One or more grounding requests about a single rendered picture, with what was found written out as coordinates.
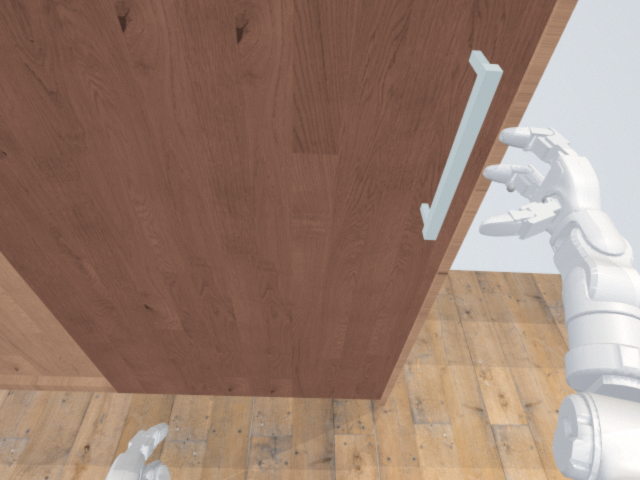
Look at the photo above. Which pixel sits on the robot right hand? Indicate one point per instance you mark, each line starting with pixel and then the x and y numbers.
pixel 571 183

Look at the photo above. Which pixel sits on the handle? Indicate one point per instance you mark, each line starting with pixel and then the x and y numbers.
pixel 488 77

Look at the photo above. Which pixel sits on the robot left hand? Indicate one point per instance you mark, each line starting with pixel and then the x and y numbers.
pixel 131 464

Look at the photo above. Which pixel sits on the right robot forearm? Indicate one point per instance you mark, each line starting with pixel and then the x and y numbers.
pixel 601 297

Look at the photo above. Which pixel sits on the wardrobe door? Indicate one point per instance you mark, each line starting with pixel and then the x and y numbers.
pixel 222 197
pixel 32 341

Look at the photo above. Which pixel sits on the robot right upper arm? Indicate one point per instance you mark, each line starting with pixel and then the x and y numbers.
pixel 598 438

